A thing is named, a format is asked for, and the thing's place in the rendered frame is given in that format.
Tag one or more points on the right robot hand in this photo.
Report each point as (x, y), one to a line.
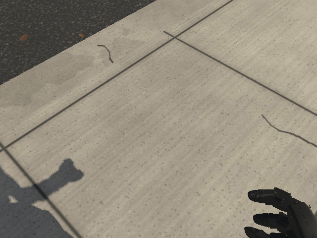
(299, 222)

